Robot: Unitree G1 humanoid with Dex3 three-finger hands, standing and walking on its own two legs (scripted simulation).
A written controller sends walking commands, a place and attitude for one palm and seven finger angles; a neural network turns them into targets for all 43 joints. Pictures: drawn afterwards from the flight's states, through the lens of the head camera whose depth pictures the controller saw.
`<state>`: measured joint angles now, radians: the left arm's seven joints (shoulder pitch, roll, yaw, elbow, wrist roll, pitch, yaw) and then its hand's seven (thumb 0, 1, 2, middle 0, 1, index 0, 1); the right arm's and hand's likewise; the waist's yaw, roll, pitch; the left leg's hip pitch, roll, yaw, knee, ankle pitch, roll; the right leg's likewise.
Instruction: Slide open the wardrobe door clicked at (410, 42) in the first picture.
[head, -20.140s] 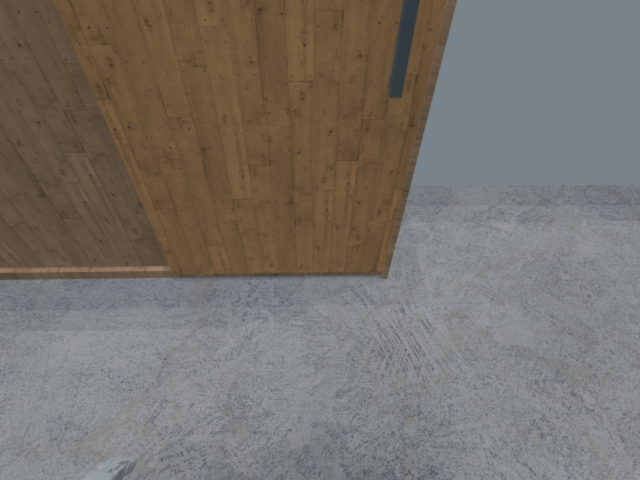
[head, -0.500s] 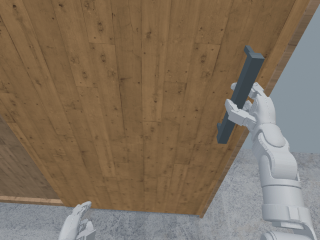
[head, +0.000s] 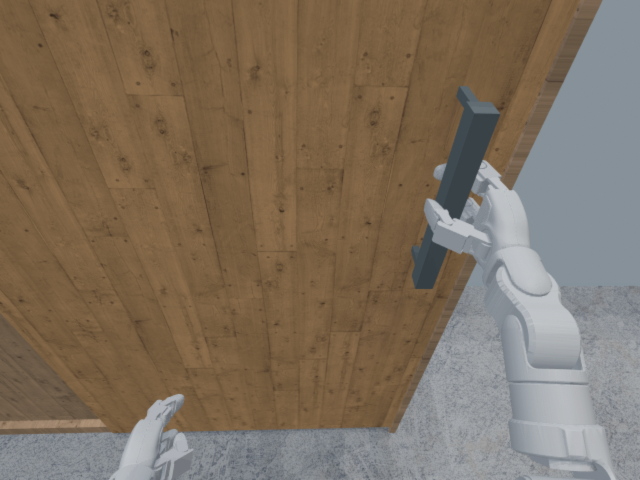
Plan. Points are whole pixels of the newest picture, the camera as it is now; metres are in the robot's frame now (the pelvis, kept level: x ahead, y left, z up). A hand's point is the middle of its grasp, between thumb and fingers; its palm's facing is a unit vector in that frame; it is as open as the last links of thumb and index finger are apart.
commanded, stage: tug the door sideways, standing still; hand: right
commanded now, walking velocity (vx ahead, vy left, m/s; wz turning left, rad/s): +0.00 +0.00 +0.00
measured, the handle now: (441, 199) +0.42 -0.14 +0.17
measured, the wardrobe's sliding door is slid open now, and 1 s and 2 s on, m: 0.00 0.03 0.30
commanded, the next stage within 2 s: step sideways, sliding the door along in 0.40 s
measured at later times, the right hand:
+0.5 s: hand (420, 223) +0.36 -0.10 +0.18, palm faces +0.04 +1.00 -0.05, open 6.3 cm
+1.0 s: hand (401, 223) +0.37 -0.08 +0.17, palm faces +0.21 +0.97 -0.08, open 6.4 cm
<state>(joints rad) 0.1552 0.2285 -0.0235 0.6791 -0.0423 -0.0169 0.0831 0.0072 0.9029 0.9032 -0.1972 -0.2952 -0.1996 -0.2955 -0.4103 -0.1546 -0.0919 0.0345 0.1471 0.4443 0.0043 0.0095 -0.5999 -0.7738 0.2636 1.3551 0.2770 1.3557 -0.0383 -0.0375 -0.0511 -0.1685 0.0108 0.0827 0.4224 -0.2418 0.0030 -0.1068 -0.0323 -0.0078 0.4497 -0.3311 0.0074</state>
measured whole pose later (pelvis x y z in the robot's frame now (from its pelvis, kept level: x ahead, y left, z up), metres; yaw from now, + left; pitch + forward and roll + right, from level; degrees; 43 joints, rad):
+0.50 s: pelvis -0.04 -0.01 +0.00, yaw -2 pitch -1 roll +1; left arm 0.20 0.20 -0.03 0.74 -0.04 -0.07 0.05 0.01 0.90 0.90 -0.20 -0.30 -0.20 -0.30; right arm -0.61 -0.09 0.01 0.31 0.11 0.31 -0.12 0.00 -0.70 -0.83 0.27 1.38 0.24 1.39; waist -0.04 -0.03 -0.01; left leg -0.23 0.04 0.11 0.48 -0.22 0.00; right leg -0.18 0.00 0.02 0.51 -0.31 0.00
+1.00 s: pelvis -0.01 +0.07 -0.01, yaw -6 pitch -3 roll -3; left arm 0.15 0.23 0.00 0.66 -0.01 0.03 0.08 0.01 0.90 0.90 -0.20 -0.30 -0.20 -0.30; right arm -0.54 -0.16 0.00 0.15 0.07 0.02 -0.16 -0.04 -0.70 -0.84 0.44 1.40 0.20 1.35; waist -0.05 0.01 0.17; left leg -0.22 0.00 0.16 0.60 -0.34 0.11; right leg -0.36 -0.05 -0.13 0.79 -0.37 0.01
